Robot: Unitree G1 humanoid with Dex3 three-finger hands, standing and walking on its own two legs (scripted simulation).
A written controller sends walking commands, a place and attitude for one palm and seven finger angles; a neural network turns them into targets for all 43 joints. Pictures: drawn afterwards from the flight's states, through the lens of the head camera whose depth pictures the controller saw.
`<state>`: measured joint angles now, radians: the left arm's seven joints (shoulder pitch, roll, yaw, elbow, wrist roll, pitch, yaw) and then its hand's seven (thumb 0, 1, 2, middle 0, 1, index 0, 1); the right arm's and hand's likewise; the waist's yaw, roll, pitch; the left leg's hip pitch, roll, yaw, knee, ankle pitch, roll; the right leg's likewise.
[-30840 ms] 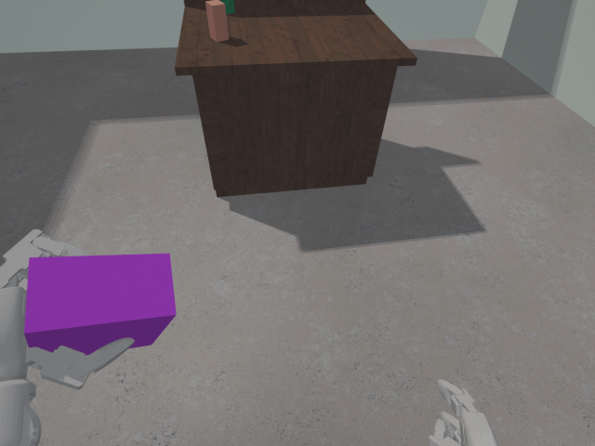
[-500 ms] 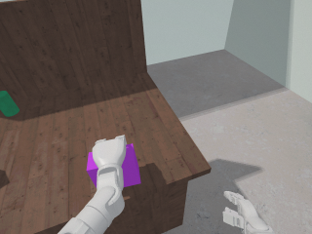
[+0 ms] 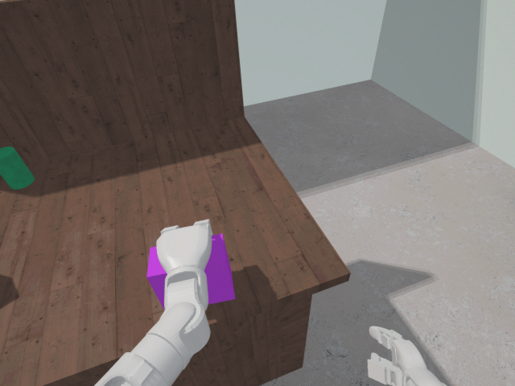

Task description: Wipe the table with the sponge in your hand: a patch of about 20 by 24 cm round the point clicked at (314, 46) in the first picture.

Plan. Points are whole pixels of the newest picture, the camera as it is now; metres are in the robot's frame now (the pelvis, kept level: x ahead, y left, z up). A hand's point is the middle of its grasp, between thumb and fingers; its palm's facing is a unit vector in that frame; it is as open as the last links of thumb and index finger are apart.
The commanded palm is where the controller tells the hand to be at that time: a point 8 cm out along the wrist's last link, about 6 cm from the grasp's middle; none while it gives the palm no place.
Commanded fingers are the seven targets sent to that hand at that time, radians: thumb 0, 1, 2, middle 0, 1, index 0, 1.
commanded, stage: wipe back along the third lane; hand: left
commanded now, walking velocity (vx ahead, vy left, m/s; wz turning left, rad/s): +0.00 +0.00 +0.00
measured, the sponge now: (196, 280) +0.31 +0.16 -0.02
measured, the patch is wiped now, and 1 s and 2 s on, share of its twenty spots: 1.00 1.00 1.00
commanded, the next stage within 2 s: slide back across to the middle lane in 0.20 s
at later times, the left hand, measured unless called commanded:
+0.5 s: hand (191, 265) +0.31 +0.16 +0.02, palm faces +0.00 -0.08 -1.00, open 10.6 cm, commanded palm +0.26 +0.16 +0.07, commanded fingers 0.00 0.10 1.30 -1.20 -1.60 -1.20 -1.60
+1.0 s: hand (165, 280) +0.28 +0.19 +0.03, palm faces +0.01 -0.13 -0.99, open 10.6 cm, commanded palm +0.23 +0.21 +0.08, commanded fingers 0.00 0.10 1.30 -1.20 -1.60 -1.20 -1.60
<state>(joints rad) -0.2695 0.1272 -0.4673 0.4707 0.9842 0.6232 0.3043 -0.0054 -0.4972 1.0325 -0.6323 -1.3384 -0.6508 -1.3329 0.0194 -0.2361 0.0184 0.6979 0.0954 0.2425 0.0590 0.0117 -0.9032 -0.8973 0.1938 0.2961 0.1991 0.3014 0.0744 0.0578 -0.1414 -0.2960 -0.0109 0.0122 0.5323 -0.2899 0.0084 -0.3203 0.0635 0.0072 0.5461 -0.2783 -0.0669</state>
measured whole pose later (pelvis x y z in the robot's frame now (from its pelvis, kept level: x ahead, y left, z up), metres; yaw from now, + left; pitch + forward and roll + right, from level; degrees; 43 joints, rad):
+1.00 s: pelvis +0.01 -0.01 +0.01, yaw -2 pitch +0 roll +1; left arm -0.01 0.24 -0.32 0.19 0.97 0.54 0.24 0.00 -0.50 1.03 -0.64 -1.33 -0.66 -1.33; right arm -0.01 -0.24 0.03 0.67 0.09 0.18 0.04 0.01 -0.90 -0.90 0.19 0.30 0.20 0.30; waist 0.08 0.07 -0.10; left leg -0.18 0.01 0.03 0.46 -0.27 0.00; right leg -0.21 0.09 0.03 0.48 -0.25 -0.08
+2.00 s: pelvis -0.02 -0.01 +0.00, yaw +1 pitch +7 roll +0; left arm -0.47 0.35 -0.15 0.78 0.98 0.32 0.25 0.00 -0.54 1.04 -0.69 -1.29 -0.71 -1.28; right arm 0.13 -0.27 0.02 0.71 0.09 0.13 -0.06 0.01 -0.90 -0.90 0.20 0.30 0.20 0.30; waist 0.01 0.05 -0.12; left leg -0.42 0.00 -0.01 0.57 -0.27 0.00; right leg -0.43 0.08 -0.01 0.56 -0.25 -0.08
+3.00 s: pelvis -0.01 +0.02 -0.01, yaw -1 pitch +14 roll -2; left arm -0.71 0.49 -0.02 1.06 1.02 0.18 0.28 0.01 -0.54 1.04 -0.69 -1.29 -0.71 -1.29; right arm 0.28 -0.27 0.00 0.75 0.07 0.13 -0.02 0.01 -0.90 -0.90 0.20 0.30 0.20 0.30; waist -0.07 0.04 -0.14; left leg -0.56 0.00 0.01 0.63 -0.30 0.04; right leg -0.55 0.07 0.01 0.55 -0.24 -0.03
